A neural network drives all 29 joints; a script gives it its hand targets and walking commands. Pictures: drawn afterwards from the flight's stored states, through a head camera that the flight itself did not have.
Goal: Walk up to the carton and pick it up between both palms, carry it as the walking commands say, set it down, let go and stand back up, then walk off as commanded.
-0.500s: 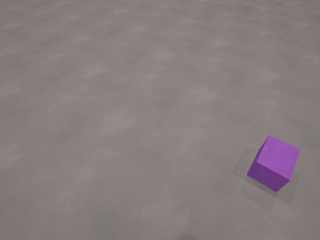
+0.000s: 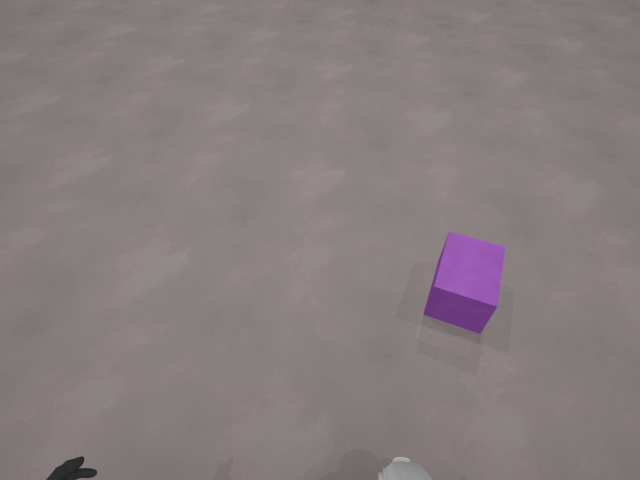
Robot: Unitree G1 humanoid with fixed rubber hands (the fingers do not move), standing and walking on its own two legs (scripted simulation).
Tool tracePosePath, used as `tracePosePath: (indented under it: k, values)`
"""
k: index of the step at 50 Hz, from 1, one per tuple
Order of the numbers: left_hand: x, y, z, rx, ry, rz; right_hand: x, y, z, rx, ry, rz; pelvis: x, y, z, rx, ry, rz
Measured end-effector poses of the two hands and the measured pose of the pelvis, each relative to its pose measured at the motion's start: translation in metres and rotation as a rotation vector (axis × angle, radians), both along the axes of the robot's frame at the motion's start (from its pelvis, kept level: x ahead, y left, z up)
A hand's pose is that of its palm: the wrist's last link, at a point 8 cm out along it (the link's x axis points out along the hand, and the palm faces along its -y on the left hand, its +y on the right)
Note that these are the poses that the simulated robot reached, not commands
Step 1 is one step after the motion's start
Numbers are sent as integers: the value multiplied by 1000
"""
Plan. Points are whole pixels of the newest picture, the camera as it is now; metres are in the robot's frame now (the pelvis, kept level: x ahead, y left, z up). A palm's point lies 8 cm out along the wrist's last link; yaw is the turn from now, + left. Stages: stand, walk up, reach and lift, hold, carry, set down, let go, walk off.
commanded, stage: walk up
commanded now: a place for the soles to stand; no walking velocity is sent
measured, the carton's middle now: (464, 280) +0.90 -0.54 -0.68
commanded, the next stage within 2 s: none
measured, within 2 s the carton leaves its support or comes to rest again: neither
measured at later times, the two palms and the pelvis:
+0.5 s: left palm (243, 324) +0.37 +0.13 -0.07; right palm out of the picture +0.08 -0.47 -0.05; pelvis +0.13 -0.13 -0.01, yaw -18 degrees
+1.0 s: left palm (337, 247) +0.53 -0.03 -0.07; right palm out of the picture +0.17 -0.56 -0.07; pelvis +0.26 -0.24 -0.02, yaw -31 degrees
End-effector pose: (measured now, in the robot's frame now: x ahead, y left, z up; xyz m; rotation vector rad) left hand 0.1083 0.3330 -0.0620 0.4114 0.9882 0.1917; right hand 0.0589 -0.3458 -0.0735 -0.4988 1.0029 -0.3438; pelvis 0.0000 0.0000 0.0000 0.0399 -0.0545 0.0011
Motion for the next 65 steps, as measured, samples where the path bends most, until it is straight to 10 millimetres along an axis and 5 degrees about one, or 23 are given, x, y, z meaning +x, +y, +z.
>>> tracePosePath:
  k: [4,6,11,14,17,23,27,30,34,39,42,47,53,57,61,65]
  values:
    - [71,-36,14,52,-140,-130,30,-44,-5,-11,-80,13,25,-35,-19,0,-4,-41]
    - [90,-54,10,68,-182,-157,47,-56,-15,15,-99,28,34,-48,-30,-21,-18,-64]
    - [99,-82,1,52,-109,-173,94,-38,-7,139,-212,78,56,-60,-21,-48,-32,-121]
    - [115,-86,-3,51,-85,-184,106,-28,-2,162,-220,114,72,-65,-20,-47,-20,-155]
    - [145,-103,-15,41,-58,-235,88,-41,-5,115,-167,67,89,-72,-23,-31,-18,-216]
    - [230,-177,-9,-23,-80,-430,34,-99,19,7,-71,-142,125,-111,-11,-19,-15,-287]
    - [292,-237,0,-30,-135,-546,23,-141,25,-26,-36,-207,144,-142,-12,-22,-6,-344]
    - [327,-273,-2,3,-202,-604,26,-170,6,-14,-21,-229,157,-169,-29,-27,-19,-367]
    - [340,-293,1,29,-202,-584,68,-181,-7,63,-86,-248,178,-187,-29,-40,-38,-401]
    - [349,-289,12,69,-152,-547,144,-176,1,135,-218,-170,208,-198,-16,-42,-27,-438]
    - [366,-286,10,81,-139,-537,166,-177,1,134,-228,-147,227,-204,-19,-28,-20,-457]
    - [402,-320,-8,52,-97,-600,140,-196,-5,68,-157,-262,254,-221,-25,-8,-27,-514]
    - [449,-412,-5,-35,-107,-747,90,-230,16,26,-59,-414,273,-264,-11,-19,-28,-563]
    - [477,-467,-3,-38,-145,-813,80,-267,10,24,-23,-444,285,-299,-18,-27,-24,-585]
    - [491,-489,-5,13,-195,-789,105,-299,-12,70,-28,-446,298,-329,-30,-42,-36,-576]
    - [486,-480,8,76,-165,-714,170,-322,-10,118,-123,-384,317,-345,-18,-42,-36,-575]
